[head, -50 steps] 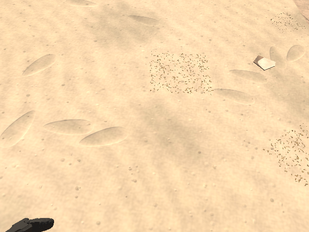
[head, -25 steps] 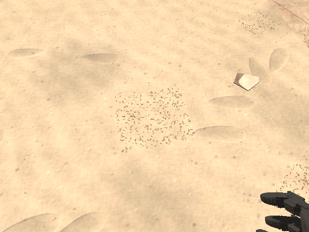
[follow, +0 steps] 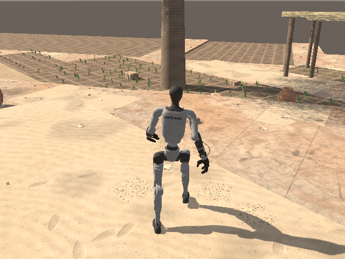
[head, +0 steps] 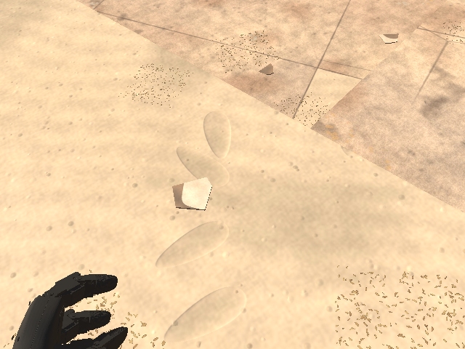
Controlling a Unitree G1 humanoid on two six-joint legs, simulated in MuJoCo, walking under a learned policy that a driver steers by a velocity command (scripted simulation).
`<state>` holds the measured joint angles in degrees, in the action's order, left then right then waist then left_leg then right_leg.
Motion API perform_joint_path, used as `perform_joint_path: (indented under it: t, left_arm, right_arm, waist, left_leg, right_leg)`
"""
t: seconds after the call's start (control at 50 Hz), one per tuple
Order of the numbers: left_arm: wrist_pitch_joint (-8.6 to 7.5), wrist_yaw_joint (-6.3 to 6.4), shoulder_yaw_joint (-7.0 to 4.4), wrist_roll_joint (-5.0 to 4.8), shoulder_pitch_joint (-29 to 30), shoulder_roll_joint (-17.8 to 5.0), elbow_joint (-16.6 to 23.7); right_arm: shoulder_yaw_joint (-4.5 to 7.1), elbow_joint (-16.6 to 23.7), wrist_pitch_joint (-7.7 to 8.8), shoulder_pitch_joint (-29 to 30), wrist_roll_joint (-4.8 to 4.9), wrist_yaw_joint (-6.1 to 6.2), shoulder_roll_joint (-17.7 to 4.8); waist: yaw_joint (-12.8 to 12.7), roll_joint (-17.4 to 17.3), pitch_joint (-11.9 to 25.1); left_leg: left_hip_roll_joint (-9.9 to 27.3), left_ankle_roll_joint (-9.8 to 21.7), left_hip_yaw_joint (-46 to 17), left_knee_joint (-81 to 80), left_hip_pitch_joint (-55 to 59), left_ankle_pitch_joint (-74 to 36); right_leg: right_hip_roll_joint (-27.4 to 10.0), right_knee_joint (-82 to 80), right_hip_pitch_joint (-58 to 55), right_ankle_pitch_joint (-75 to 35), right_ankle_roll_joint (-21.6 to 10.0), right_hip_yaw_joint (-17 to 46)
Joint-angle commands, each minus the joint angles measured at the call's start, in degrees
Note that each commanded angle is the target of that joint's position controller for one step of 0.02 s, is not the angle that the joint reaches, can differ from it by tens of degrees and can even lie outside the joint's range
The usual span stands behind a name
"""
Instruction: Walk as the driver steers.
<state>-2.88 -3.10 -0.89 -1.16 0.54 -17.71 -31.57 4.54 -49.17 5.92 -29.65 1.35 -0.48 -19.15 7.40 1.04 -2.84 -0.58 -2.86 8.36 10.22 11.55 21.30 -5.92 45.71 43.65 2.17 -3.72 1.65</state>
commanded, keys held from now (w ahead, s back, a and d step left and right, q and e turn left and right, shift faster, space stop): w+q+shift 1.00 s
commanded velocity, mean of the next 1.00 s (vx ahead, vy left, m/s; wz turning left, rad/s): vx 1.00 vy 0.00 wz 0.76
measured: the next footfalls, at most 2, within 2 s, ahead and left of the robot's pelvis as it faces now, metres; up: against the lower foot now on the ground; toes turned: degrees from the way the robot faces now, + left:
right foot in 0.08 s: +0.31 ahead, -0.13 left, +0.00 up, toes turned +1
left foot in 0.56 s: +0.68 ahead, +0.16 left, +0.00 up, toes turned +27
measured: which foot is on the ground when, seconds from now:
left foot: down 0.00-0.10, up 0.12-0.54, down 0.56-1.00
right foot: up 0.00-0.06, down 0.08-0.56, up 0.58-0.98, down 1.00-1.00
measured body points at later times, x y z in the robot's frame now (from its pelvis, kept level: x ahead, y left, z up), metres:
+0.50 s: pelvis +0.45 +0.02 -0.01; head +0.45 +0.04 +0.43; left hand +0.36 +0.29 -0.15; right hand +0.73 -0.15 -0.08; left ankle +0.64 +0.18 -0.68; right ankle +0.27 -0.14 -0.72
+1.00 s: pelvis +0.87 +0.20 -0.01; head +0.88 +0.23 +0.44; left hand +0.90 +0.57 -0.03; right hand +1.10 +0.01 -0.12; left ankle +0.65 +0.14 -0.71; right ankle +1.10 +0.22 -0.73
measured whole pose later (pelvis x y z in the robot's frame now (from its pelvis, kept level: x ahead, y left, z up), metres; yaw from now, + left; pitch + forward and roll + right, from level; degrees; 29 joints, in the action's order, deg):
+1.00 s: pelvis +0.87 +0.20 -0.01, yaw +50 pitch +1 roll -1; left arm -8.2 -0.3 -2.5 -2.3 2.8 -15.8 -30.8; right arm 4.9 -42.9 2.7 -24.8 1.5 1.0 -17.0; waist 5.8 1.0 -1.5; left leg -8.1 6.5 -20.6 35.2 2.0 32.7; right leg 1.1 27.7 29.1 1.5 3.1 7.2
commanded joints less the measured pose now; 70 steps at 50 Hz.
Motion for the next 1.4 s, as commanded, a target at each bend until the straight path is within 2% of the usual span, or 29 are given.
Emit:
perform_joint_path:
  t: [0.02, 0.08, 0.1, 0.12, 0.16, 0.2, 0.26, 0.42, 0.48, 0.52, 0.54, 0.56, 0.58, 0.6, 0.62, 0.64, 0.66, 0.72, 0.8, 0.92, 0.96, 1.0, 1.02, 1.04, 1.06, 1.1, 1.2, 1.3, 1.4]
  left_arm:
    - [-2.12, -1.08, -0.92, 0.29, 2.3, -3.6, 3.7]
    - [-0.72, 1.51, -5.29, -0.05, -22.5, -11.2, -1.5]
    - [-0.33, 2.92, -6.44, 1.09, -29.9, -17.3, -3.9]
    - [-1.18, 2.39, -5.91, 2.63, -30.7, -17.2, -3.4]
    - [-2.18, 1.68, -4.06, 1.42, -25.5, -9.2, -5.7]
    - [-3.23, 1.35, -3.39, 2.67, -19.0, -5.0, -7.2]
    - [-4.19, 1.33, -3.0, 1.85, -14.0, -0.4, -9.1]
    - [-4.08, 3.73, -4.39, 1.85, -15.0, -6.8, -10.9]
    - [-2.43, 4.15, -5.46, 1.54, -15.7, -12.0, -10.7]
    - [-0.58, 4.21, -6.41, 0.54, -13.2, -15.4, -9.6]
    - [-0.51, 4.08, -6.25, 0.42, -10.9, -14.9, -8.6]
    - [-1.41, 3.48, -4.82, -0.14, -8.9, -9.6, -9.2]
    - [-4.09, 2.55, -1.51, 1.35, -14.1, 2.4, -6.1]
    - [-6.71, 1.96, -0.43, -0.48, -16.9, 0.9, -1.4]
    - [-7.88, 1.89, -1.8, -1.68, -9.0, -6.1, -0.9]
    - [-7.82, 2.33, -2.16, -1.66, -5.5, -6.1, -0.3]
    - [-7.22, 2.91, -1.83, -0.28, -6.9, -4.7, -1.1]
    - [-4.82, 3.57, -2.59, 1.46, -9.1, -5.3, -2.5]
    - [-4.3, 3.7, -1.34, 2.7, 4.8, -0.4, 2.5]
    - [-5.66, 2.6, -3.63, -0.95, 8.5, -3.7, 5.1]
    - [-6.23, 2.81, -5.46, -1.68, 2.3, -7.1, 3.9]
    - [-5.37, 3.99, -7.0, -1.9, -23.3, -10.2, -0.5]
    - [-5.37, 3.05, -7.2, 1.58, -26.5, -15.2, -2.0]
    - [-5.07, 2.19, -6.52, 1.71, -23.3, -10.5, -1.3]
    - [-4.45, 2.72, -5.68, 1.04, -19.6, -5.9, -0.4]
    - [-3.39, 3.08, -5.26, 1.94, -18.2, -5.4, -3.3]
    - [-4.5, 1.62, -3.2, 0.56, -20.0, -0.9, -9.8]
    - [-4.42, 2.31, -3.62, -0.24, -22.7, -5.5, -11.2]
    - [-2.82, 3.28, -3.25, -1.15, -29.8, -7.9, -14.4]
  right_arm:
    - [1.51, 4.4, 0.69, 5.6, 0.55, 0.0, -11.7]
    - [0.51, 3.1, -0.54, 5.9, -0.85, 0.66, -12.8]
    - [-2.07, 5.0, -0.11, 0.9, -1.99, 0.47, -2.6]
    - [-3.59, 5.5, 1.34, -5.1, 1.17, 0.31, 1.2]
    - [-1.66, 8.7, 1.23, 8.7, 3.92, 0.94, -3.8]
    - [-1.45, 8.1, -0.14, 9.0, 1.19, 1.19, -2.0]
    - [-1.31, 7.1, -3.81, 7.6, 1.98, 0.18, 0.8]
    - [-2.15, 12.8, -3.91, 22.3, 0.54, -2.79, 0.8]
    - [-0.65, 13.9, -3.67, 21.4, 1.27, -3.97, -2.9]
    - [1.69, 11.9, -5.07, 8.8, 2.14, -3.46, -7.5]
    - [4.0, 8.5, -6.04, -4.2, 1.83, -2.85, -12.0]
    - [4.81, 5.9, -6.69, -10.1, 2.42, -1.58, -13.0]
    - [3.82, 6.7, -6.14, -4.0, 1.08, -1.91, -14.3]
    - [1.95, 11.1, -3.78, 2.1, -1.2, -2.44, -10.4]
    - [1.61, 12.4, -2.36, 2.4, -1.1, -2.8, -6.5]
    - [1.36, 11.8, -1.11, 4.2, -1.16, -3.3, -5.8]
    - [1.41, 12.5, -0.13, 7.8, -1.07, -3.4, -6.2]
    - [1.01, 13.8, 0.16, 12.7, -0.63, -1.38, -5.4]
    - [0.44, 11.6, -0.83, 8.7, 0.62, 1.29, -3.5]
    - [1.47, 8.8, -1.98, 6.4, 1.54, 1.98, -3.9]
    - [2.06, 8.9, -2.58, 7.7, 1.02, 2.13, -4.3]
    - [0.39, 11.8, -2.95, 12.2, -2.12, 0.8, -0.9]
    - [-1.99, 14.0, -2.57, -1.3, 1.16, 0.3, 7.3]
    - [-2.36, 13.4, -2.95, 1.0, 3.89, 1.1, 2.0]
    - [-1.38, 13.9, -3.24, 9.1, 2.36, 1.28, -2.9]
    - [-0.73, 15.8, -3.17, 17.4, -0.67, 0.84, -3.8]
    - [-2.49, 17.4, -3.5, 18.3, 1.07, -0.29, 3.0]
    - [-3.37, 20.6, -0.75, 30.4, -1.43, -1.92, 0.8]
    - [-2.41, 22.3, 1.6, 36.7, -0.15, -3.28, -1.0]
  waist:
    - [-7.9, -0.9, -6.5]
    - [-23.6, -8.3, 10.6]
    - [-20.4, 5.0, 20.4]
    - [-16.7, 15.7, 34.8]
    - [-16.5, 6.5, 12.0]
    - [-10.3, 3.4, 5.4]
    - [-6.4, 4.9, 1.7]
    - [-7.4, -2.7, -8.1]
    - [-4.9, 0.3, -3.5]
    - [3.0, 5.5, 3.5]
    - [9.0, 5.0, 9.5]
    - [11.1, -3.2, 7.0]
    - [-0.6, -25.7, 3.6]
    - [-5.1, -23.8, 14.9]
    - [-2.4, -10.0, 9.4]
    - [-5.1, 1.6, 3.6]
    - [-8.3, 4.7, 2.2]
    - [-11.0, 3.0, -0.6]
    - [-4.7, -0.1, -4.0]
    - [-2.1, -7.1, -0.6]
    - [-6.3, -8.9, 2.8]
    - [-19.1, -7.5, 20.6]
    - [-10.2, 23.4, 30.1]
    - [-11.6, 25.1, 24.7]
    - [-14.0, 15.4, 15.1]
    - [-13.0, 0.4, 5.3]
    - [-7.6, 2.1, -1.9]
    - [-8.9, -1.3, -7.1]
    - [-10.2, 2.5, -5.0]
  left_leg:
    - [16.1, 12.3, -8.2, -5.3, -13.0, -42.2]
    - [12.5, 7.9, -6.6, 28.6, -23.3, -59.3]
    - [5.0, 5.1, -8.1, 53.5, -41.4, -15.4]
    - [0.6, 5.5, -18.2, 68.0, -46.2, 6.4]
    - [4.4, 5.0, -16.0, 72.5, -58.1, 0.0]
    - [9.7, 4.9, -15.8, 67.7, -52.7, -7.5]
    - [12.7, 4.8, -15.5, 64.5, -48.3, -8.9]
    - [9.2, 6.8, -6.4, 39.8, -51.6, -29.5]
    - [2.2, 9.4, 1.5, 34.4, -42.2, -27.9]
    - [-2.0, 11.9, 3.3, 37.4, -28.2, -17.7]
    - [-3.0, 14.1, 0.5, 37.0, -10.9, -14.7]
    - [-1.6, 16.5, -6.3, 31.0, -1.2, -15.2]
    - [2.0, 22.9, -25.6, 27.0, 3.1, -16.7]
    - [13.3, 30.9, -57.8, 9.0, 7.1, 12.1]
    - [14.3, 26.4, -61.2, 0.9, 0.8, 20.5]
    - [13.3, 23.3, -58.8, -0.4, -8.3, 21.0]
    - [12.0, 23.0, -55.8, 1.5, -15.3, 16.0]
    - [5.1, 22.3, -41.8, 1.5, -27.3, 2.0]
    - [-1.1, 19.0, -30.2, 2.6, -33.5, -10.9]
    - [0.5, 14.2, -35.1, 9.3, -25.8, -7.4]
    - [1.8, 12.7, -36.3, 17.1, -19.7, -21.2]
    - [-0.9, 9.0, -30.4, 46.9, -30.0, -24.4]
    - [-8.5, 6.3, -24.9, 68.0, -50.6, 13.8]
    - [-1.3, 6.3, -20.7, 74.8, -59.7, 7.5]
    - [0.5, 6.1, -17.7, 75.4, -61.4, 1.8]
    - [4.4, 6.3, -15.5, 70.1, -57.4, -2.6]
    - [6.6, 7.5, -17.6, 61.5, -56.1, -3.2]
    - [7.3, 4.3, -11.9, 39.7, -55.0, -21.6]
    - [1.8, 3.7, -9.7, 22.5, -39.1, -24.2]
  right_leg:
    - [4.2, -9.0, -14.6, -1.2, -0.9, -3.2]
    - [6.1, -7.7, -52.1, 5.0, -2.4, -3.1]
    - [-9.3, -7.3, -72.2, 17.0, -4.5, 17.6]
    - [-17.5, -21.8, -74.6, 40.9, -9.0, 44.0]
    - [-15.1, -29.5, -58.7, 37.3, -6.2, 34.3]
    - [-11.9, -30.2, -43.4, 20.7, -5.3, 19.9]
    - [-10.0, -34.8, -35.3, 10.4, -4.4, 6.0]
    - [-6.5, -41.2, -38.4, -4.8, -1.7, -16.1]
    - [-7.0, -32.5, -47.4, -42.1, 0.1, -18.8]
    - [-8.8, -14.1, -48.6, -65.2, -0.1, -18.2]
    - [-8.3, 2.2, -40.8, -62.6, -0.4, -15.9]
    - [-0.2, 26.9, -27.9, -23.4, 2.5, -15.2]
    - [11.6, 51.0, -7.1, 31.8, 4.6, -7.4]
    - [12.6, 53.5, 3.8, 30.7, 2.1, 5.9]
    - [9.0, 46.7, 3.6, 24.4, -0.6, 7.6]
    - [7.0, 39.2, 1.6, 19.4, -1.4, 7.1]
    - [5.0, 34.5, -2.2, 17.0, -0.4, 8.3]
    - [1.9, 22.9, -9.5, 14.3, 3.8, 8.6]
    - [4.4, -1.3, -13.2, -1.1, 7.9, 3.5]
    - [7.4, -18.7, -23.1, -8.3, 8.6, 5.5]
    - [7.3, -18.8, -28.1, -2.9, 6.9, 4.9]
    - [-1.1, -9.6, -59.9, 9.4, 3.6, 9.6]
    - [-17.1, -22.9, -78.3, 34.7, -7.1, 45.9]
    - [-18.6, -29.6, -73.8, 53.8, -7.2, 56.1]
    - [-15.4, -30.6, -64.9, 47.9, -5.1, 45.3]
    - [-10.6, -30.5, -50.0, 26.1, -3.1, 27.8]
    - [-7.2, -35.9, -37.0, 18.2, -6.6, 17.0]
    - [-5.7, -42.1, -32.9, 6.5, -8.5, 10.6]
    - [-7.2, -39.4, -39.1, -7.3, -6.1, 7.4]
Keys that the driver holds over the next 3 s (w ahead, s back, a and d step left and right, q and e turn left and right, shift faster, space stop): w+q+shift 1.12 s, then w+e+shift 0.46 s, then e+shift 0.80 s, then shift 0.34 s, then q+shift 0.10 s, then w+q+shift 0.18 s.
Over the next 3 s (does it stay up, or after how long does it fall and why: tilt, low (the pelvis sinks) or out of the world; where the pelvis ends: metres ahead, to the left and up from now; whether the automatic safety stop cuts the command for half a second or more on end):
stays up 1.46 0.91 0.02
